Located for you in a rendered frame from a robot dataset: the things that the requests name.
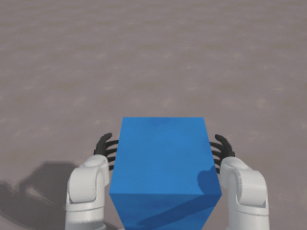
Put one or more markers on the robot right forearm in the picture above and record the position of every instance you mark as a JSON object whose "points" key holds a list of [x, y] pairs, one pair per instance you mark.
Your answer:
{"points": [[247, 196]]}

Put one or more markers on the robot left forearm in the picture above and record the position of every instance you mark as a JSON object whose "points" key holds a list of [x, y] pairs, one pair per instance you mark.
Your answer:
{"points": [[85, 197]]}

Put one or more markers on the robot right hand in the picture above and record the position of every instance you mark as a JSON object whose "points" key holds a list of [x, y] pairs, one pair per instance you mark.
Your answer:
{"points": [[225, 148]]}

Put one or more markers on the robot left hand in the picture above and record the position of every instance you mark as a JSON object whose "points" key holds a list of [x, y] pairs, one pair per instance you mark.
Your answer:
{"points": [[101, 149]]}

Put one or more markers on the carton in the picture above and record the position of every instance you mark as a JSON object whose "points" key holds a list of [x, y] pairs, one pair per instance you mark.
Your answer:
{"points": [[164, 175]]}

